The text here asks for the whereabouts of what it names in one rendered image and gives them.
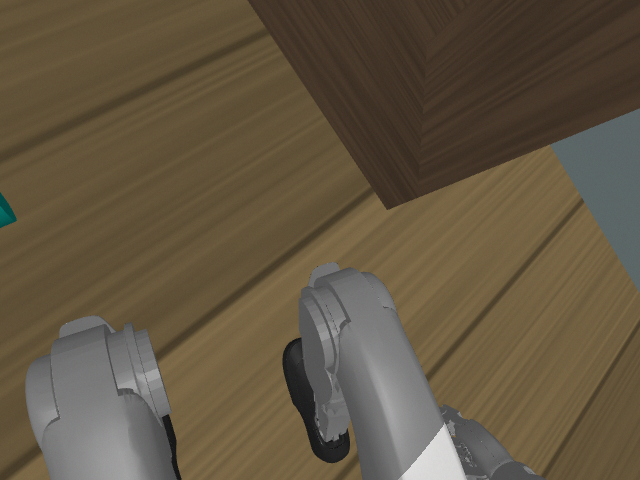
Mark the right robot hand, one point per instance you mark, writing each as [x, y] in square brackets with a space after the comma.
[481, 454]

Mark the right robot foot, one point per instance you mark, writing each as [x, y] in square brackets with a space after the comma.
[303, 398]

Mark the bottle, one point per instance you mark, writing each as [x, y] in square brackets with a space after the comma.
[7, 215]

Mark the right robot arm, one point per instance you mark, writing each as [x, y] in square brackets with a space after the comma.
[515, 471]

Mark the left robot foot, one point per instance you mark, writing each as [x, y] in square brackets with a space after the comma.
[172, 441]

